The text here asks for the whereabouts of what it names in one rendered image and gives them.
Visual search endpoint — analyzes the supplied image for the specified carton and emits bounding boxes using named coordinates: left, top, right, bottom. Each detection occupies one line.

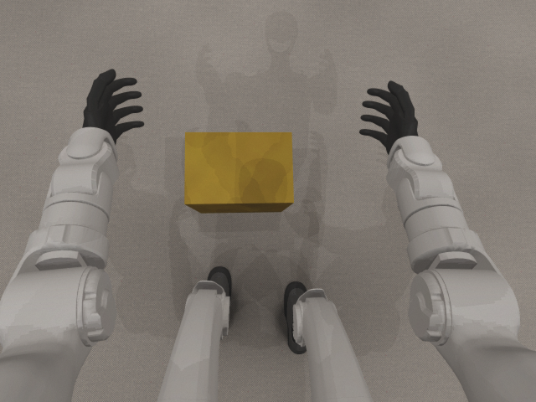
left=184, top=132, right=294, bottom=214

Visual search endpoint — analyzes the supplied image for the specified right robot upper arm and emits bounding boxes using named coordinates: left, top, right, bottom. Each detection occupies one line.
left=408, top=269, right=536, bottom=402

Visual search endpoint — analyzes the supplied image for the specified robot left foot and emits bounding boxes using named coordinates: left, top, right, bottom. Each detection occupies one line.
left=207, top=266, right=232, bottom=300

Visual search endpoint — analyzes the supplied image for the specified robot left hand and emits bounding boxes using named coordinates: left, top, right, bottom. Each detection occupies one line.
left=82, top=69, right=144, bottom=145

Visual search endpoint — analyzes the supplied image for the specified left robot forearm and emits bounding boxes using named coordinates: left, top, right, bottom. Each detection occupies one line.
left=0, top=127, right=120, bottom=346

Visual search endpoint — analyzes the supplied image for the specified robot left shin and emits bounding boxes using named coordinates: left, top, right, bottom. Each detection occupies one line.
left=184, top=281, right=224, bottom=311

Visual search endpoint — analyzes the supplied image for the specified right robot forearm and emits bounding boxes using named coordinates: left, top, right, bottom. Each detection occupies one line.
left=386, top=136, right=520, bottom=332

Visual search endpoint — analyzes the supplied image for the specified robot right hand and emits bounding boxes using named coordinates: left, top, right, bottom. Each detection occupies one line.
left=359, top=80, right=418, bottom=155

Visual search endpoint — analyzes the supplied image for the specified left robot upper arm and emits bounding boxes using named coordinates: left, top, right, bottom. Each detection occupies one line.
left=0, top=265, right=116, bottom=402

